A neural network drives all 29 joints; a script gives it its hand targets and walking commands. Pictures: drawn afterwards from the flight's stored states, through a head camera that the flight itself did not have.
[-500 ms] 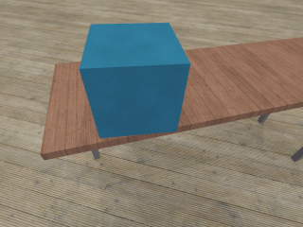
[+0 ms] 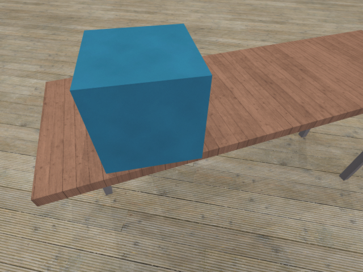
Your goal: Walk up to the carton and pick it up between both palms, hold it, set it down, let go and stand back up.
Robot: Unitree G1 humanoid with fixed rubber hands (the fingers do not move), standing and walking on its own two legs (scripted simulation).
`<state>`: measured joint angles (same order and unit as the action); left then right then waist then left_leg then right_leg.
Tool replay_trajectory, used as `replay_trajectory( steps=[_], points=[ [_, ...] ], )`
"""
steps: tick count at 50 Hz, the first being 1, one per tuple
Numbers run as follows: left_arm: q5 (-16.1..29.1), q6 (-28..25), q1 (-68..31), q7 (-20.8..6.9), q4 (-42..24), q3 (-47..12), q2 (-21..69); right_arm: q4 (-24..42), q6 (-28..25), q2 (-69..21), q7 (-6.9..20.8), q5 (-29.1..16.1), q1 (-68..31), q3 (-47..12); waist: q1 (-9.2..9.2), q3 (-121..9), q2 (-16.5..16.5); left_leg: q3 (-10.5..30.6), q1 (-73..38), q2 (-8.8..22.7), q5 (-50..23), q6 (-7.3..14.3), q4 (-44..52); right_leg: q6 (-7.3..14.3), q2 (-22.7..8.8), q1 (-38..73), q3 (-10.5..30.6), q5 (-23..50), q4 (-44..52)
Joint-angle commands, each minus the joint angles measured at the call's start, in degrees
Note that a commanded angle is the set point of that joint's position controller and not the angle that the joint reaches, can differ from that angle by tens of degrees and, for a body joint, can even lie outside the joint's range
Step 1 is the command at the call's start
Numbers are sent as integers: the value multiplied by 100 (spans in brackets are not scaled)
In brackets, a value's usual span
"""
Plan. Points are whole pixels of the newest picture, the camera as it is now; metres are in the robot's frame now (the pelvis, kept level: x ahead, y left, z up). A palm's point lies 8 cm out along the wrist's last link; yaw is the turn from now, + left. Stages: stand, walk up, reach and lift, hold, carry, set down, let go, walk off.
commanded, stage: walk up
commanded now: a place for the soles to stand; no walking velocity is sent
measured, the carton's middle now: (145, 97) +0.51 +0.08 +0.13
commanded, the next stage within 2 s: none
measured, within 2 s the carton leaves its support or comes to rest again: neither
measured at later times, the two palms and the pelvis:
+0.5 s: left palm out of the picture +0.04 +0.20 -0.14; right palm out of the picture +0.02 -0.26 -0.15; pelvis +0.04 -0.03 +0.00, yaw -1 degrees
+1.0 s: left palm out of the picture +0.06 +0.19 -0.16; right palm out of the picture +0.11 -0.27 -0.15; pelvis +0.06 -0.04 -0.02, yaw +5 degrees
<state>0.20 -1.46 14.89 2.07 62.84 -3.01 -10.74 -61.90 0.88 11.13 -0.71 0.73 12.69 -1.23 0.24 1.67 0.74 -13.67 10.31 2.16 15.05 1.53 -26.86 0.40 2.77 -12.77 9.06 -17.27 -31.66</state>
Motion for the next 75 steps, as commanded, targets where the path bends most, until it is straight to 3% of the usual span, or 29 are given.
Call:
replay_trajectory(
  steps=[1, 3, 5, 7, 13, 16, 20, 25, 29, 33, 36, 37, 38, 40, 44, 48, 50, 51, 52, 53, 57, 61, 64, 65, 66, 67, 68, 71, 75],
  points=[
    [5, -70, 294, 69, -225, 177, -803, 231, -49, 809, -39, 7, 174, 133, 11, 14, 31, 779, -744, 795, -445, 294, 519, 222, -548, -838, 482, 1616, 480],
    [7, -65, 291, 75, -244, 183, -814, 229, -36, 824, -39, 8, 174, 133, 11, 14, 40, 760, -742, 800, -403, 299, 496, 226, -537, -864, 515, 1611, 460],
    [-131, 23, 308, 14, -211, 249, -851, 123, -101, 953, -63, 153, 801, 210, 199, 130, -137, 1606, -1171, 1486, 1530, 626, 1297, 96, -177, -1556, -27, -312, -52],
    [-185, 44, 276, -22, -313, 200, -675, 71, -112, 1175, -147, 135, 654, 245, 93, 482, -371, 1984, -912, 2118, 1700, 934, 1600, -6, -466, -1750, -161, -523, -109],
    [-57, -103, 677, -96, -166, 258, -822, 163, -165, 783, 18, 145, 447, 104, -118, 636, 57, 572, -210, 794, 187, 252, 528, 260, -656, -680, 232, 1060, 838],
    [-18, -118, 943, 6, -73, 285, -979, 212, -178, 454, 70, 96, 587, 6, -171, 193, 565, 517, 151, 353, 145, 69, -143, 444, -1029, 147, 892, 2050, 1134],
    [-51, -34, 580, 62, -148, 340, -1078, 207, -223, 484, 22, 108, 839, 2, -47, 249, 611, 693, 313, 274, 102, 61, -48, 647, -1032, 459, 765, 2388, 1160],
    [-130, -74, 438, 27, -231, 302, -909, 140, -278, 693, -51, 119, 1247, 148, 145, -98, -88, 1046, -933, 622, -1986, 258, -43, 145, -665, -121, -75, 3314, 315],
    [-209, -29, 47, 53, -492, 319, -895, 6, -211, 897, -116, 117, 1786, 368, 448, -171, -592, 1840, -1876, 1371, -2574, 855, 44, -282, -499, -1261, -496, 1966, -689],
    [-202, 40, 13, 28, -678, 266, -691, 145, -191, 989, -153, 134, 1248, 389, 199, 431, -875, 2119, -921, 1798, -2289, 1073, 93, -411, -660, -1233, -646, 189, -319],
    [-150, -25, 1103, -74, -494, 479, -1082, 417, -183, 480, -64, 198, 471, 182, -428, 435, 321, 818, 1219, 367, -1186, 3, -1973, -28, -1139, 1110, 179, 3631, 910],
    [-125, 1, 1475, -35, -401, 583, -1119, 493, -136, 93, -104, 199, 343, 86, -570, 470, 972, 842, 2022, -23, 1698, -144, -2806, 223, -1687, 1817, 529, 4859, 1127],
    [-92, 37, 1645, 41, -325, 561, -994, 544, -83, 95, -175, 150, 334, 100, -539, 398, 667, 1263, 2120, 69, 2164, -80, -2861, 261, -1924, 1885, 581, 5026, 1017],
    [-143, 83, 1154, 144, -572, 579, -971, 623, -19, 208, -217, 70, 165, 145, -449, 899, 776, 1600, 2035, 192, 1953, 12, -3285, 397, -1999, 1021, 531, 4136, 1400],
    [-252, 114, 144, 160, -1030, 519, -880, 548, -122, 334, -213, 101, 406, 250, -50, 904, 235, 1531, 1626, 207, 1093, -153, -2487, 794, -1774, 704, -348, 4224, 1188],
    [-245, 165, -390, 91, -1126, 521, -1055, 487, -209, 255, -216, 166, 804, 367, 254, 275, 237, 854, 153, -143, -668, -2, -979, 493, -1363, 295, -1032, 4336, 18],
    [-162, 185, -511, 30, -1130, 460, -1096, 492, -265, 500, -252, 148, 1406, 478, 569, -296, -169, 1426, -1024, 163, -2775, 347, -275, 146, -1000, -406, -1311, 3277, -1190],
    [-157, 216, -179, 28, -1139, 436, -881, 600, -261, 879, -271, 125, 1549, 634, 551, -601, -944, 3243, -1235, 1513, -3496, 1072, 149, -173, -313, -892, -1657, 857, -2797],
    [-135, 430, 404, 101, -971, 437, -706, 658, -194, 1083, -289, -137, 1314, 669, 326, -767, -1144, 4339, -485, 2344, -2723, 1851, 547, -272, -193, -514, -984, -2184, -3364],
    [-138, 569, 277, 142, -957, 406, -705, 834, -156, 1199, -310, -222, 711, 687, 217, -511, -1147, 4472, 218, 2286, -1436, 1911, 888, -199, -438, -424, -648, -2445, -3260],
    [-105, 544, 150, -3, -877, 426, -650, 1214, -10, 944, -368, -57, -258, 588, 35, 170, -965, 2883, 1272, 1168, 165, 1120, 1122, -227, -460, -425, -724, -1808, -2718],
    [-62, 339, 213, -41, -915, 461, -592, 1165, 39, 1047, -227, 57, -111, 621, 97, -493, -881, 2579, 483, 900, -198, 951, 573, -181, -315, -361, -1055, -1331, -1480],
    [-51, 240, 604, -19, -915, 548, -543, 1213, 168, 1166, -135, 88, -364, 598, -129, -685, -767, 2484, 869, 788, 270, 654, 267, -15, -199, 417, -1349, -142, -227],
    [-57, 221, 611, -18, -984, 581, -596, 1224, 220, 1124, -97, 67, -365, 568, -175, -541, -666, 2472, 1266, 705, 887, 421, 237, 111, -279, 536, -1124, -63, 140],
    [-97, 200, 636, -22, -1079, 598, -787, 1234, 263, 916, -52, -2, -195, 498, -142, -328, -48, 2236, 1725, 382, 1572, 84, -223, 367, -925, 324, 1, -905, 845],
    [21, 216, 295, -2, -1156, 741, -1311, 1308, 299, 778, -61, -51, -330, 516, -167, 296, 858, 1449, 1965, -537, 1861, -221, -1529, 1003, -2127, -847, 1760, -2997, 1949],
    [37, 200, -346, 72, -1281, 875, -1700, 1319, 329, 883, -91, 115, -248, 619, -51, 719, 1160, 1736, 1333, -474, 1728, -244, -3179, 1522, -2861, -2081, 2351, -3383, 2440],
    [-133, 39, -757, 138, -1478, 646, -1019, 992, 180, 740, -14, 12, 41, 589, 177, 675, 654, 2227, 1904, -396, 1324, -242, -2949, 917, -1944, -789, 670, -120, 1536],
    [-232, -47, -365, -19, -1354, 650, -969, 974, -16, 502, 9, 142, 24, 434, -66, 86, 1077, 1663, 1483, -174, 1189, -327, -1520, 838, -1627, 265, 76, 618, 951]
  ],
)
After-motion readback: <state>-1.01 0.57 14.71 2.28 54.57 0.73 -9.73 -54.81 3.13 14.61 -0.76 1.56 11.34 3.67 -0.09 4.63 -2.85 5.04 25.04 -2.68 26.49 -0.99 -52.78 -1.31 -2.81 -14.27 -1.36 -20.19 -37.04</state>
